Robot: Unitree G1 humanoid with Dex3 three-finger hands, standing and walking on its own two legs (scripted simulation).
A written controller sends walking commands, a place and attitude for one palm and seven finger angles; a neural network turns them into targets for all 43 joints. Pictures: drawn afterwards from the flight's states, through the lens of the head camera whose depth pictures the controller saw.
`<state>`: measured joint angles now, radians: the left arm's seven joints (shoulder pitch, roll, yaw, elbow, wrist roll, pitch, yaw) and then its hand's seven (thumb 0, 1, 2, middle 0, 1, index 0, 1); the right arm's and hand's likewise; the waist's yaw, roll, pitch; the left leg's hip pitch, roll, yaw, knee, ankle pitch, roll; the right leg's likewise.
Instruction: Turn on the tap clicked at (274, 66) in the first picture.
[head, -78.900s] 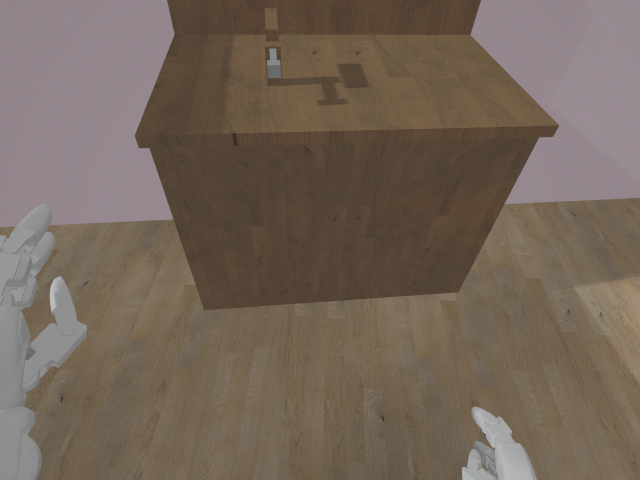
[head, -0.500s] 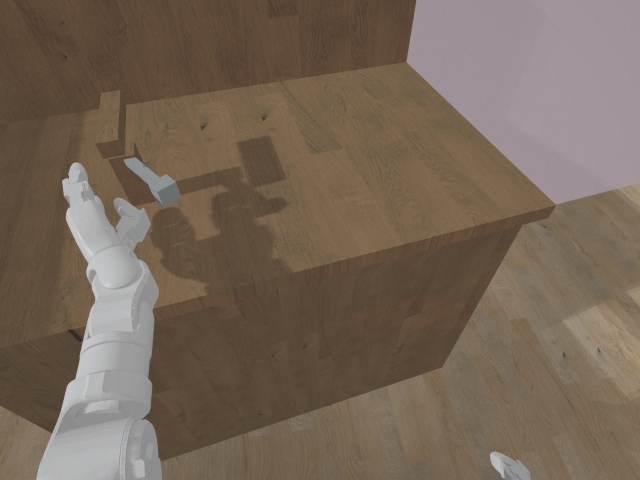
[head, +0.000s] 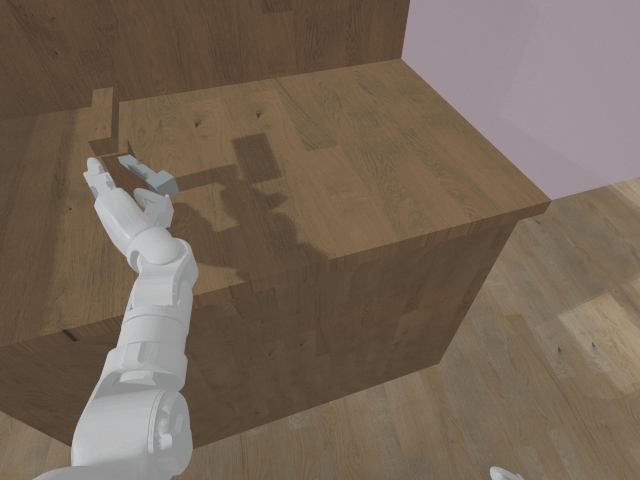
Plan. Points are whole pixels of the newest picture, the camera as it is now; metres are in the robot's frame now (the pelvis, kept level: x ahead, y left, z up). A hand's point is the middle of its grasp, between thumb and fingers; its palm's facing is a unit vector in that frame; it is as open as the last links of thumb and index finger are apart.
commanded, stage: push the lever round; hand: left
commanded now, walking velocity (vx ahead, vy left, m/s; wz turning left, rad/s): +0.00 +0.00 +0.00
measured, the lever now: (163, 186) +0.46 +0.23 +0.13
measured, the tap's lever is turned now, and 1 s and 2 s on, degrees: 31 56 67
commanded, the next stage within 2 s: none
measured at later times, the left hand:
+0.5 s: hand (184, 191) +0.46 +0.20 +0.12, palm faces +0.79 -0.61 -0.09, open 7.7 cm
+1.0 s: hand (196, 180) +0.48 +0.19 +0.12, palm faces +0.83 -0.55 -0.13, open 7.7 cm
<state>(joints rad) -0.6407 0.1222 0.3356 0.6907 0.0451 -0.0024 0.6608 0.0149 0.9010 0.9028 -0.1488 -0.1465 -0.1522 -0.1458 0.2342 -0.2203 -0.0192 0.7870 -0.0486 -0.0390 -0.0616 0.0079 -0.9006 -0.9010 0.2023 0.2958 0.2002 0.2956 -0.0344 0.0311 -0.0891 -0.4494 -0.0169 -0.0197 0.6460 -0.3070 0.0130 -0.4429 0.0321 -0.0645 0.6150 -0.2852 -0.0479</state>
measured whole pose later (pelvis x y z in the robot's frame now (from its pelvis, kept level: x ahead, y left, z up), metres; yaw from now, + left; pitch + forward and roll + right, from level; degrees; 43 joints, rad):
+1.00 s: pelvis +0.00 -0.02 -0.01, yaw +0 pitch +12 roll +0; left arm -0.96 0.16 0.49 1.02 0.16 0.01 0.92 0.01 0.92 0.92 -0.15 -0.15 -0.15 -0.15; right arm 0.30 -0.22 -0.04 0.84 -0.11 -0.05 0.02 0.01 -0.90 -0.90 0.20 0.30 0.20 0.30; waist -0.10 0.04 -0.14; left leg -0.62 0.00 -0.03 0.72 -0.33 -0.01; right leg -0.61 0.05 -0.08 0.69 -0.30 -0.07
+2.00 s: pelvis -0.02 -0.03 -0.02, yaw +0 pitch +16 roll -1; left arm -1.13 0.31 0.57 1.22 0.22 0.00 0.99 0.00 0.98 0.93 -0.15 -0.15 -0.01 -0.10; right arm 0.34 -0.23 -0.02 0.84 -0.12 -0.08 -0.01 0.00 -0.90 -0.90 0.20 0.30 0.20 0.30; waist -0.18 0.04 -0.13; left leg -0.74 0.03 -0.05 0.77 -0.31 -0.01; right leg -0.72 0.07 -0.10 0.71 -0.28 -0.09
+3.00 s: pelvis -0.01 -0.04 -0.01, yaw -1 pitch +15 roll +0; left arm -1.11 0.33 0.66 1.15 0.20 0.08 0.91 0.03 0.91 0.91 -0.16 -0.16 -0.09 -0.12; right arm 0.34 -0.24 -0.02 0.83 -0.11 -0.11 0.00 0.00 -0.90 -0.90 0.20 0.30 0.20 0.30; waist -0.18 0.05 -0.13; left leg -0.68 0.04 -0.05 0.73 -0.31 -0.02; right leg -0.67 0.08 -0.09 0.69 -0.28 -0.10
